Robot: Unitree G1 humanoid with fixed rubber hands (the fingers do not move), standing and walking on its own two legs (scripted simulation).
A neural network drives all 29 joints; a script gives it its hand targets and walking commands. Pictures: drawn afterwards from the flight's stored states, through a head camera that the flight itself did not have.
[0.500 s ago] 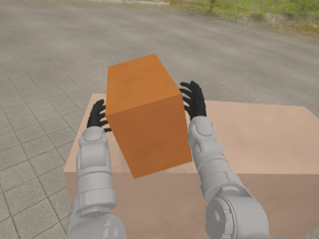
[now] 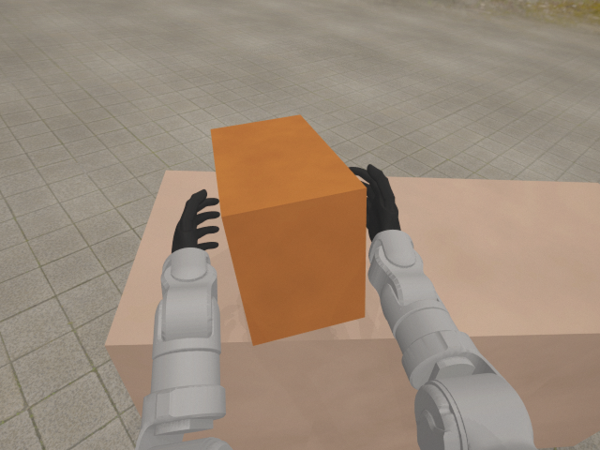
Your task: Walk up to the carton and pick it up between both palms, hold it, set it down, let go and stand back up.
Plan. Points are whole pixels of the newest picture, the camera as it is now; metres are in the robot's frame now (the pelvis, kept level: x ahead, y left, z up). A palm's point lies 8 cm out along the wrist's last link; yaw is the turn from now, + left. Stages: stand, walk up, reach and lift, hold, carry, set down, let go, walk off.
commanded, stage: set down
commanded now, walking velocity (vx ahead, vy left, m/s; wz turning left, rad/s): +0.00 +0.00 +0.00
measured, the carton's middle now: (280, 213) +0.47 +0.06 +0.09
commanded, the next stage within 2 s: none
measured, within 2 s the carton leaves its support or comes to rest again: neither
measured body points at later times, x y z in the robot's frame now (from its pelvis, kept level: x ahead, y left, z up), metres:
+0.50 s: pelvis +0.00 -0.04 +0.00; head -0.01 -0.01 +0.44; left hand +0.35 +0.16 +0.11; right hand +0.41 -0.10 +0.14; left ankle +0.03 +0.15 -0.75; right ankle -0.03 -0.07 -0.75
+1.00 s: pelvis +0.00 -0.03 +0.00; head +0.00 -0.02 +0.45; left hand +0.36 +0.17 +0.10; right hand +0.44 -0.07 +0.15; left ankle +0.03 +0.15 -0.75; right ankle -0.03 -0.07 -0.75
